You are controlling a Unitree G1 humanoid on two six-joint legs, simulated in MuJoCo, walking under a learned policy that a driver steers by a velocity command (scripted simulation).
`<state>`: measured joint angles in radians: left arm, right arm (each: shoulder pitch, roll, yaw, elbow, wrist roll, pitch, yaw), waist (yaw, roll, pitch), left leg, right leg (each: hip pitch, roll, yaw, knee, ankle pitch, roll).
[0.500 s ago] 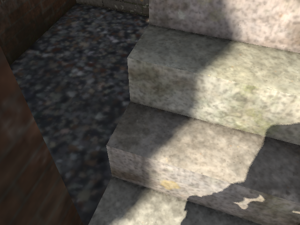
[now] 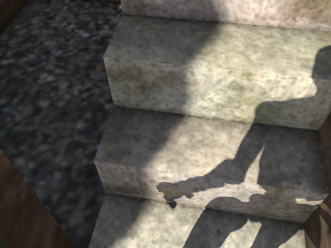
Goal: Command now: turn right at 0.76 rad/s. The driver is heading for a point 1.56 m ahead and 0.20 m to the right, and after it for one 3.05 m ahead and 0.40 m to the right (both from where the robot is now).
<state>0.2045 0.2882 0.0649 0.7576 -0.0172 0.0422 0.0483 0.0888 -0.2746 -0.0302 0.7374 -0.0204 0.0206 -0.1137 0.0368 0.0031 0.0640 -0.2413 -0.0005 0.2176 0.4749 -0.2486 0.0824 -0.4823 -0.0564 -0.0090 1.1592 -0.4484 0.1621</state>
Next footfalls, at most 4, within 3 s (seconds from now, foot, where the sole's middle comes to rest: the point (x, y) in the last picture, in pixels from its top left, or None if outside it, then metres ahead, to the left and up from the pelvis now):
0.12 right None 0.01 -0.13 -0.77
0.56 left None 0.10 0.07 -0.77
1.10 left None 0.10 0.14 -0.77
1.44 right None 0.20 -0.08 -0.77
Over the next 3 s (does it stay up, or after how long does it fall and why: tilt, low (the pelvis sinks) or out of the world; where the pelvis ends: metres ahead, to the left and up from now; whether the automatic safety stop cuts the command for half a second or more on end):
stays up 0.08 -0.04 0.06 its command is cut before an obstacle after 0.7 s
